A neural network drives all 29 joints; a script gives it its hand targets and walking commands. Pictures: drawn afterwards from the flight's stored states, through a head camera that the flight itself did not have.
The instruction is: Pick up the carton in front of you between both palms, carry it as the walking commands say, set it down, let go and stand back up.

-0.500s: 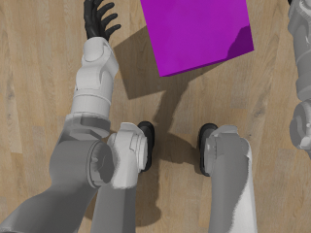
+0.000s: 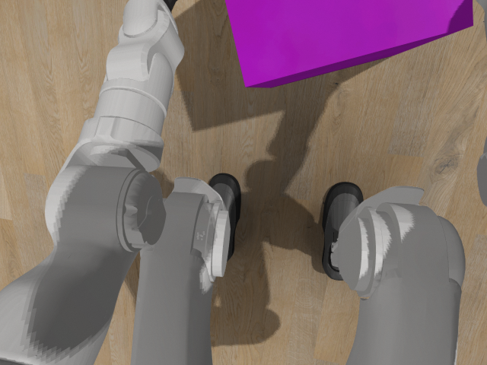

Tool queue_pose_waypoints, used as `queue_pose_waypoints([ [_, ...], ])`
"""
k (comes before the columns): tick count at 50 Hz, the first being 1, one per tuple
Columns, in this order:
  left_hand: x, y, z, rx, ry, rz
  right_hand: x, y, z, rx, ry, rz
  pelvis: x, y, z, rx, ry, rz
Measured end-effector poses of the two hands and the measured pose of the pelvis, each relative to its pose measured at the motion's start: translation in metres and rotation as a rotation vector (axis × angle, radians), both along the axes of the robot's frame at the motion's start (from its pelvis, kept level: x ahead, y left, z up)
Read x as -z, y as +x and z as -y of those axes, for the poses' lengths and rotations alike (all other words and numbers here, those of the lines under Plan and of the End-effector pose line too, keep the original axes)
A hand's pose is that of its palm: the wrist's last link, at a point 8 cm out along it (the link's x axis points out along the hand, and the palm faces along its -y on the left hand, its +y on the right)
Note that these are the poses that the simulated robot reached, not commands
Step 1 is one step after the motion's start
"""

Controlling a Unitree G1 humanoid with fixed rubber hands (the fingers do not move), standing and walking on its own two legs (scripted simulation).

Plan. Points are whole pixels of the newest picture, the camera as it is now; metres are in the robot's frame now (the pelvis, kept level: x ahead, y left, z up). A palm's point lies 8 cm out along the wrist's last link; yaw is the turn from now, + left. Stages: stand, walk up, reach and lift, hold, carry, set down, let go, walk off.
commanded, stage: reach and lift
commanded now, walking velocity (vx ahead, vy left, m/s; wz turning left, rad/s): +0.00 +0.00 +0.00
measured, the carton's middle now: out of the picture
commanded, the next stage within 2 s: none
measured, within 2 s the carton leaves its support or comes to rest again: leaves its support in 0.66 s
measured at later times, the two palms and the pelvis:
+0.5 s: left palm out of the picture +0.54 +0.08 -0.16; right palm out of the picture +0.56 -0.22 -0.17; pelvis +0.00 +0.00 +0.00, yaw +0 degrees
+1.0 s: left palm out of the picture +0.51 +0.07 -0.03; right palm out of the picture +0.51 -0.22 -0.04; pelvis -0.01 +0.02 +0.05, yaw -6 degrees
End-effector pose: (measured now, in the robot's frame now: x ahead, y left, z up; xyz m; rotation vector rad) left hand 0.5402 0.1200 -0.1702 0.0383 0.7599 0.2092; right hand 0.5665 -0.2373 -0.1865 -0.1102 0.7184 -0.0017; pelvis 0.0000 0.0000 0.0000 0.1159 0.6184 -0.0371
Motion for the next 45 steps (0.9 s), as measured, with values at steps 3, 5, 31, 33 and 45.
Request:
queue_pose_waypoints([
  [3,-0.004,-0.001,0.003,0.006,-0.001,0.003,-0.006,0.000,0.000,0.000,0.005,0.005,0.000,0.002,-0.001,0.001,0.001,-0.007],
  [5,-0.005,-0.003,0.006,0.010,-0.005,-0.002,-0.010,-0.001,-0.001,0.000,0.007,-0.001,-0.002,0.002,-0.002,0.002,0.002,-0.012],
  [31,-0.016,0.004,0.038,-0.022,-0.060,-0.014,-0.017,-0.007,-0.016,-0.038,0.009,-0.063,0.002,0.004,0.003,0.003,-0.004,-0.043],
  [33,-0.021,0.005,0.039,-0.027,-0.061,-0.001,-0.016,-0.010,-0.017,-0.031,0.004,-0.061,0.002,0.005,0.003,0.005,-0.006,-0.049],
  [45,-0.093,-0.024,0.043,-0.050,-0.089,0.110,-0.097,-0.036,-0.016,0.051,0.011,0.009,-0.022,0.000,-0.010,0.059,-0.021,-0.071],
])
